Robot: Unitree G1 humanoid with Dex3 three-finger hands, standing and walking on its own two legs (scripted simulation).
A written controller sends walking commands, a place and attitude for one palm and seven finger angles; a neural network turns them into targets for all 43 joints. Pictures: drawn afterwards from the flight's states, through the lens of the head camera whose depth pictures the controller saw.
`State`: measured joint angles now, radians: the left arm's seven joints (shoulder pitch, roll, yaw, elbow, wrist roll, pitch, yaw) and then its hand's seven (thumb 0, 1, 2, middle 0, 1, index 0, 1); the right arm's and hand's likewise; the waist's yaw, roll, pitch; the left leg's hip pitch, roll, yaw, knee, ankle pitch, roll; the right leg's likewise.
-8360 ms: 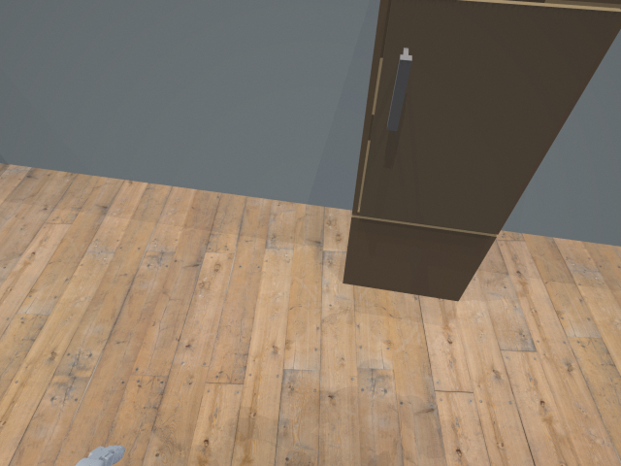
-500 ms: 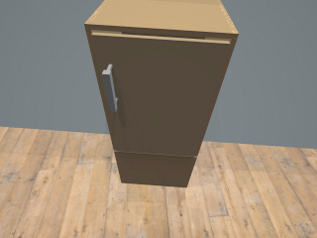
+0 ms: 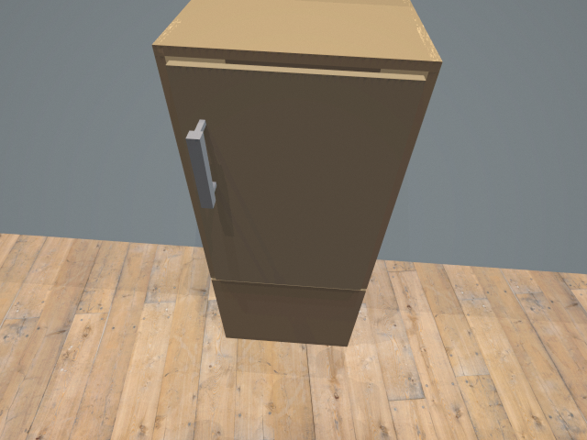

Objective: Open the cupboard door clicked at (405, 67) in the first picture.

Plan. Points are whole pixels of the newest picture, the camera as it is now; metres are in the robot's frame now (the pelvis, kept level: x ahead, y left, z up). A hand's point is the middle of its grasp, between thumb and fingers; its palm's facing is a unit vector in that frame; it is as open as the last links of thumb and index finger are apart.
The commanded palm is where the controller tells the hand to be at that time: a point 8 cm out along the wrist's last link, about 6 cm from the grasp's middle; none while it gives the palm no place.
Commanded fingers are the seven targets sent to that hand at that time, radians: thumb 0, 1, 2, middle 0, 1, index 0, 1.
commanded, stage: raise the hand with hooked fingers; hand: left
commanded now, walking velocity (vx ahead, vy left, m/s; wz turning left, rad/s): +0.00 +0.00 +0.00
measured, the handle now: (205, 165) +0.55 +0.20 +0.07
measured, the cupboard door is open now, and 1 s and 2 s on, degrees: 0 0 0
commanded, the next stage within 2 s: none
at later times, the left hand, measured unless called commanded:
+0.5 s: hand (159, 426) +0.15 +0.18 -0.04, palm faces +0.14 -0.99 -0.05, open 9.2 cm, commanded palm +0.14 +0.24 -0.02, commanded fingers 0.00 0.27 0.63 -0.25 -0.70 -0.25 -0.70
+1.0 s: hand (134, 344) +0.23 +0.23 +0.02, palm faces +0.02 -1.00 -0.06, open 12.2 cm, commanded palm +0.21 +0.28 +0.03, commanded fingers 0.00 -0.31 0.38 -0.29 -1.08 -0.29 -1.08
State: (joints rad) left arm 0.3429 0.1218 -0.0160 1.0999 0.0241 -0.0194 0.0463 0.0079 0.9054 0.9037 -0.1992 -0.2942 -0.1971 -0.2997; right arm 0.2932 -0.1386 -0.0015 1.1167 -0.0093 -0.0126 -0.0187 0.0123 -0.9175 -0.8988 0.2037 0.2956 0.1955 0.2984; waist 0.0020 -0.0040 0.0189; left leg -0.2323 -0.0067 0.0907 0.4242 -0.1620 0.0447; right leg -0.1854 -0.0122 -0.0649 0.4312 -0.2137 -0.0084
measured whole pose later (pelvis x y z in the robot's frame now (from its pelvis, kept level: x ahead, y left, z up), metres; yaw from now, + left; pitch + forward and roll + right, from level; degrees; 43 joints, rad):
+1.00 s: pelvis +0.02 -0.01 -0.05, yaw +2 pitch +9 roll -2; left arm 0.32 0.32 0.31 0.07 -0.37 -0.33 -0.41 0.01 -0.09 0.48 -0.27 -0.93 -0.27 -0.94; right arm 0.29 -0.28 -0.01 0.59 0.05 -0.23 -0.07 0.02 -0.90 -0.90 0.21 0.30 0.20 0.30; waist -0.01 0.02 -0.09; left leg -0.67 0.02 0.03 0.91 -0.40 0.04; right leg -0.58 0.01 -0.09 0.87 -0.45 -0.03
